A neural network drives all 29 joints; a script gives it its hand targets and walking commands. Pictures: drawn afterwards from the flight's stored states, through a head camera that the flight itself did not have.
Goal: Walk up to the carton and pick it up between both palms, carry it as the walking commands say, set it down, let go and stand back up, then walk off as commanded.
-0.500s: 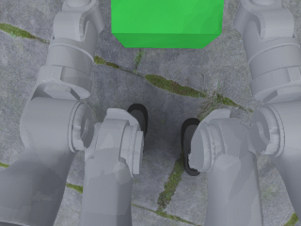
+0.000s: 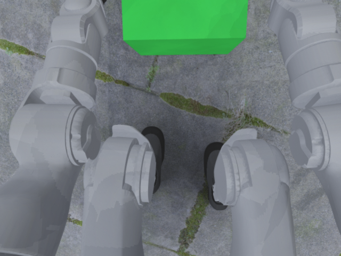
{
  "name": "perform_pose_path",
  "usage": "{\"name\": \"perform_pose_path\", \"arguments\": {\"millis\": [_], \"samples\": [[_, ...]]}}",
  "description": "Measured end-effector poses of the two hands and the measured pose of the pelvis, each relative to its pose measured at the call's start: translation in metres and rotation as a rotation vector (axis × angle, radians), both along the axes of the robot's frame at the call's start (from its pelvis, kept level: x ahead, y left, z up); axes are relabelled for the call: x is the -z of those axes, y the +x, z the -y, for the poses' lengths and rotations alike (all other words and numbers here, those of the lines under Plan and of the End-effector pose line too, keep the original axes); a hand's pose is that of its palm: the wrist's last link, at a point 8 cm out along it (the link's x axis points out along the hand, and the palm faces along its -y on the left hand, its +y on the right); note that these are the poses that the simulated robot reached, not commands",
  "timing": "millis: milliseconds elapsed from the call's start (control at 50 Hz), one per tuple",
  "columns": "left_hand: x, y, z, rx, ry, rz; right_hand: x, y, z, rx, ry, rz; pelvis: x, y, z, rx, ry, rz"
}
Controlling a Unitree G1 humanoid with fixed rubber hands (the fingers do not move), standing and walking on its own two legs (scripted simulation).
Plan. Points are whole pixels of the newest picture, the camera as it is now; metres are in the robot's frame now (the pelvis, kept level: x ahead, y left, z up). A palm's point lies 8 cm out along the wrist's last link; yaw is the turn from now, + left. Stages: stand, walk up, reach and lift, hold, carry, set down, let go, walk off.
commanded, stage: set down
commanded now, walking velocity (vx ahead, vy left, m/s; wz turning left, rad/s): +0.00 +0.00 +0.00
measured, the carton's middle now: out of the picture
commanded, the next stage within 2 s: none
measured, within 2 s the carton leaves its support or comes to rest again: rests again in 0.22 s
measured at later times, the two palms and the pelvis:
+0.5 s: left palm out of the picture +0.54 +0.19 -0.18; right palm out of the picture +0.56 -0.13 -0.18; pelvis +0.00 +0.00 -0.01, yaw +1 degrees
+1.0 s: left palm out of the picture +0.54 +0.19 -0.18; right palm out of the picture +0.56 -0.13 -0.19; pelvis +0.00 +0.00 -0.01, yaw +1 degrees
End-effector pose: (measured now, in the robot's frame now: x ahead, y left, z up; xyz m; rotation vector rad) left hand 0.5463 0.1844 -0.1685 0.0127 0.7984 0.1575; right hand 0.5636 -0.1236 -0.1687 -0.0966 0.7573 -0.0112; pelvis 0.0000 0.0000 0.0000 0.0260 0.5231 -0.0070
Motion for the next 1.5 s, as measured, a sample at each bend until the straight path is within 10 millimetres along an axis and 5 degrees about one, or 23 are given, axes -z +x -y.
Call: {"name": "perform_pose_path", "arguments": {"millis": [400,1500], "samples": [[0.013,-0.007,-0.002,0.035,-0.002,-0.044,0.016,-0.009,0.003,-0.020,0.036,-0.025,0.005,0.003,-0.001,-0.007,0.007,0.004],[0.019,-0.005,-0.005,0.026,-0.051,-0.024,0.020,-0.006,0.007,-0.064,0.065,-0.011,0.010,0.007,0.000,-0.010,0.003,0.009]]}}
